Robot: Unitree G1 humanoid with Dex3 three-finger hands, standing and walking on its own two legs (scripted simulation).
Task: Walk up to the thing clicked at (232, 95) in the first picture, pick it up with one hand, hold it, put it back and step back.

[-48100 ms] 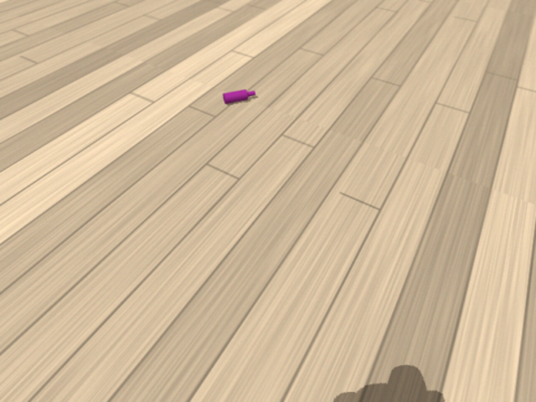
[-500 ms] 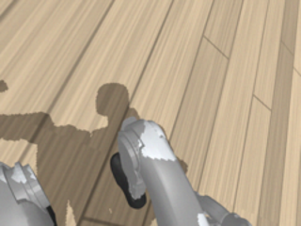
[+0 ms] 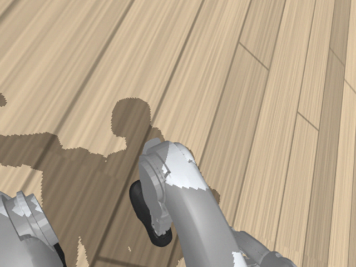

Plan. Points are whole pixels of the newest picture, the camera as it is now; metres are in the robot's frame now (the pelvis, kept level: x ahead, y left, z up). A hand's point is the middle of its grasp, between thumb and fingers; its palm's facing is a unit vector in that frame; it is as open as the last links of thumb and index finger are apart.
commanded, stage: close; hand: left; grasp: from above
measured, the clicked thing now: out of the picture +0.46 +0.31 -0.27
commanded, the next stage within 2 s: settle in 0.44 s
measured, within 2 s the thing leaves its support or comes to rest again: leaves its support in 0.84 s
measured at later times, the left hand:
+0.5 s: hand out of the picture +0.43 +0.33 -0.25, palm faces -0.41 -0.18 -0.89, open 9.3 cm
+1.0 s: hand out of the picture +0.44 +0.34 -0.22, palm faces -0.37 -0.16 -0.92, open 9.3 cm
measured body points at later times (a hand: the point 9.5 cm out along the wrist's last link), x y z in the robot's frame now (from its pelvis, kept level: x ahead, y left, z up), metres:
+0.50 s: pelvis +0.00 +0.00 +0.00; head +0.27 +0.14 +0.33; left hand +0.45 +0.34 -0.20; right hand +0.07 -0.24 -0.06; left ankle +0.06 +0.14 -0.27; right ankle +0.11 -0.12 -0.27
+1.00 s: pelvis +0.00 +0.00 +0.00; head +0.25 +0.13 +0.35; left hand +0.46 +0.35 -0.17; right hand +0.08 -0.25 -0.07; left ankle +0.06 +0.14 -0.27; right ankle +0.11 -0.12 -0.27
